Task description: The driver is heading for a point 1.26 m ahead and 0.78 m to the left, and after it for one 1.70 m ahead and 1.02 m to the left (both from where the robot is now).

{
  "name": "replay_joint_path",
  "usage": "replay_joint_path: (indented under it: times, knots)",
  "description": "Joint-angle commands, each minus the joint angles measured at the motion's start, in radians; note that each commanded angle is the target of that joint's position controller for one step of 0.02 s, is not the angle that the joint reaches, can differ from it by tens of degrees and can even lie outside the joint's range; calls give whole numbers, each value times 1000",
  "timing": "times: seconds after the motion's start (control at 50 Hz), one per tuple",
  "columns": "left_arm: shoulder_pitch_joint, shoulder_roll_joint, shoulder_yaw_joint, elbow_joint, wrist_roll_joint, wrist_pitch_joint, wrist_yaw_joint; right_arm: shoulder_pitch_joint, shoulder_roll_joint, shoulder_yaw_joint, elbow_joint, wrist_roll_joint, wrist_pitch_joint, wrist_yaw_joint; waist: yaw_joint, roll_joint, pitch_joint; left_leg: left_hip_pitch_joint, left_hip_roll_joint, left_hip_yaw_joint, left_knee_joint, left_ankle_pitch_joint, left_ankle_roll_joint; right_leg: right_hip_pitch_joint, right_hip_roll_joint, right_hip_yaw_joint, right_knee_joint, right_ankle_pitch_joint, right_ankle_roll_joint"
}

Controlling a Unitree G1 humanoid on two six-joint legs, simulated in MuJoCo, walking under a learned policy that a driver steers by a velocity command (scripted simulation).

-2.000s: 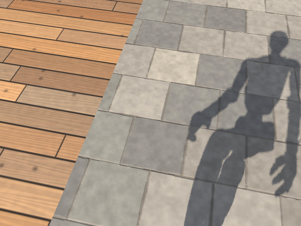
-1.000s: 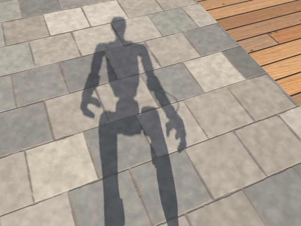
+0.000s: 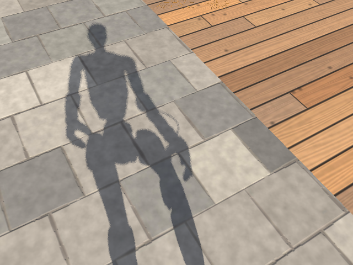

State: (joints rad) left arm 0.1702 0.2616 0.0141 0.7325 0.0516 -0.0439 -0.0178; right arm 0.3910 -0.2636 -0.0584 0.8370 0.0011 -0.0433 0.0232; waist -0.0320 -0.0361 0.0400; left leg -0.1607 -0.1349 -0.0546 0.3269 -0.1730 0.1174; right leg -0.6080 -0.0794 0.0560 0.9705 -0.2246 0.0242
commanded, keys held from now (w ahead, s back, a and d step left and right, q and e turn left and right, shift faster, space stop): w+q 1.00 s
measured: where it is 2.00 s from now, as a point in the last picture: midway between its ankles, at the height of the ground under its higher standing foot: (120, 214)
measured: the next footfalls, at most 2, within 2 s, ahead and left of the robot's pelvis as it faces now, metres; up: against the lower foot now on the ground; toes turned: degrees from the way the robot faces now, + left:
right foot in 0.26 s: +0.32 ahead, -0.12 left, +0.00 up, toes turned +12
left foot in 0.78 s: +0.50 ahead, +0.17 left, +0.00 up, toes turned +32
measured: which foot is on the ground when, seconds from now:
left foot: down 0.00-0.26, up 0.28-0.76, down 0.78-1.00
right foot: up 0.00-0.24, down 0.26-0.80, up 0.82-1.00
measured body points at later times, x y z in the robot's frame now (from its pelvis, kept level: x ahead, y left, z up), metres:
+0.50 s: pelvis +0.27 -0.04 +0.00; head +0.29 -0.05 +0.45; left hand +0.25 +0.25 -0.10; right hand +0.47 -0.27 -0.12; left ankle +0.25 +0.10 -0.66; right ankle +0.28 -0.13 -0.74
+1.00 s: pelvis +0.49 +0.11 +0.00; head +0.51 +0.14 +0.44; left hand +0.45 +0.40 -0.12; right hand +0.71 -0.07 -0.12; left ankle +0.47 +0.15 -0.74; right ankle +0.60 -0.02 -0.66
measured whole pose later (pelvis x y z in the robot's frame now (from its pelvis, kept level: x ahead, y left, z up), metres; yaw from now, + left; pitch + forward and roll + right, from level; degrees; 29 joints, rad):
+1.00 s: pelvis +0.49 +0.11 +0.00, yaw +36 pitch +1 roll +0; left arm 0.20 0.27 0.03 0.72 0.05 -0.03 -0.01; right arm 0.31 -0.28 -0.06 0.76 -0.01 -0.02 0.01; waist 0.00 -0.02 0.05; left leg -0.21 -0.14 -0.02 0.39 -0.19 0.13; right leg -0.57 -0.12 0.02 1.09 -0.32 0.04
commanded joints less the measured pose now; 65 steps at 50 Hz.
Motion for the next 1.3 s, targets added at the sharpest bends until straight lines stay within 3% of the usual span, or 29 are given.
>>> replay_joint_path:
  times: [0.02,0.14,0.18,0.22,0.24,0.26,0.28,0.3,0.32,0.36,0.4,0.46,0.56,0.66,0.74,0.78,0.8,0.82,0.84,0.86,0.9,0.94,0.98,1.08,1.18,1.22,1.26,1.28,1.3]
  knots:
    - [-70,66,12,-80,-4,-2,-2,27,-156,-41,-56,5,-14,-7,-1,92,1,-22,228,-230,-139,223,120,-21,13,-43,-137,128,32]
    - [-228,67,1,-137,-20,-19,-7,104,-170,-50,-53,-12,-4,-21,-63,110,-18,99,240,-286,-27,366,93,0,65,-41,-335,177,24]
    - [-198,86,6,-138,-24,-27,-3,70,-182,-54,-69,-17,-2,-28,-34,122,-26,93,254,-324,18,382,68,94,80,-24,-403,129,4]
    - [-59,120,21,-99,-26,-37,10,11,-198,-58,-87,-18,-5,-27,38,123,-69,37,233,-339,125,443,31,316,115,-31,-479,64,-26]
    - [54,154,35,-72,-17,-51,22,1,-183,-53,-88,-9,-12,-19,98,68,-134,-16,173,-292,290,425,5,496,74,2,-539,76,-56]
    - [215,231,54,-66,7,-57,41,3,-111,-32,-119,5,-22,-13,156,-55,-286,-124,115,-197,561,193,-21,720,-163,230,-575,-136,-113]
    - [207,313,74,-68,12,-38,47,122,-47,-17,-150,26,-18,-15,82,-270,-362,-415,-27,-71,788,-407,-49,903,-386,667,-678,-206,-229]
    - [166,234,70,-66,-4,-24,41,102,-133,-25,-116,-11,2,-26,69,-122,-263,-518,73,-56,891,-356,-41,803,-366,707,-686,-329,-243]
    - [115,142,48,-75,-13,-25,37,21,-145,-30,-114,-22,7,-16,72,-11,-140,-511,109,-56,889,-256,-43,675,-305,540,-703,-286,-217]
    - [83,93,33,-57,-14,-33,32,-38,-117,-27,-124,-31,18,5,47,-43,-49,-466,160,-35,825,-175,-62,536,-208,285,-744,-24,-172]
    - [105,93,35,-34,-24,-49,28,-34,-104,-25,-124,-39,38,21,29,-85,-42,-436,169,-17,818,-144,-76,495,-168,164,-763,133,-159]
    - [135,107,44,-12,-35,-66,21,-103,-90,-20,-155,-40,49,35,24,-67,-40,-502,182,-11,809,-75,-89,514,-179,69,-794,252,-178]
    - [176,114,52,26,-33,-62,17,-260,-66,-4,-207,-36,48,49,49,-51,3,-558,194,32,629,86,-103,539,-153,-90,-815,332,-171]
    - [233,146,62,63,-33,-51,24,-406,-50,13,-259,-39,40,66,89,-49,41,-480,185,125,382,106,-57,602,-174,-184,-790,390,-146]
    - [260,194,71,91,-27,-25,37,-354,-75,1,-258,-51,39,49,51,-72,-19,-318,85,204,293,-84,19,698,-189,-263,-553,876,-119]
    - [250,206,70,83,-31,-10,40,-81,-123,-29,-175,-64,23,27,-73,-21,-181,37,31,169,186,-69,80,575,-163,-300,-154,826,-90]
    - [276,130,50,33,-36,-13,31,24,-230,-61,-158,-67,24,9,-92,132,-303,349,278,-173,152,-236,158,260,-106,-301,169,334,-50]
    - [235,104,47,-39,-31,-20,18,-4,-314,-81,-185,-30,31,3,-57,279,-382,507,497,-719,-2,-137,288,-68,100,-169,452,-326,0]
    - [106,157,56,-60,-20,-24,15,12,-284,-79,-175,-13,40,-6,-102,116,-288,470,461,-606,-24,-18,268,-180,45,-29,471,-241,-8]
    - [91,130,45,-65,-35,-35,13,-28,-236,-65,-156,-9,37,-15,-60,85,-162,335,438,-461,-20,108,245,-173,2,-29,404,-151,-15]
    - [127,118,42,-45,-18,-26,14,-99,-161,-41,-148,-6,24,-21,33,39,-54,100,328,-298,-43,308,175,-38,-44,-25,238,-122,-9]
    - [169,111,42,-30,2,9,8,-123,-140,-31,-155,-4,6,-15,68,58,-73,18,282,-242,-66,374,169,45,-40,-36,185,-120,8]
    - [142,92,39,-37,1,24,3,-96,-159,-37,-137,-3,-5,-11,68,60,-64,-16,255,-222,-93,344,171,32,-33,-49,120,-72,22]
    - [-70,80,33,-97,-6,24,-2,6,-167,-42,-105,-3,-7,-13,-3,90,-3,22,229,-250,-117,239,136,-70,-17,-47,-114,127,38]
    - [-172,73,21,-129,-23,3,2,78,-182,-47,-80,-8,8,-30,-45,106,-25,99,213,-236,54,665,78,10,77,-63,-285,168,14]
    - [-136,93,24,-123,-26,-6,9,56,-184,-48,-89,-14,17,-38,-24,123,-42,98,202,-271,122,679,38,116,109,-42,-369,142,-7]
    - [-6,132,38,-86,-25,-18,26,-12,-200,-52,-109,-10,12,-40,47,129,-80,61,166,-296,248,703,-14,316,130,-37,-489,170,-40]
    - [103,161,45,-66,-15,-35,38,-40,-185,-48,-122,6,2,-34,109,87,-137,-16,113,-270,415,598,-43,507,53,8,-561,324,-71]
    - [220,235,57,-69,-4,-39,52,-5,-100,-26,-161,24,-4,-35,123,-73,-292,-159,42,-162,710,53,-74,758,-242,229,-489,712,-131]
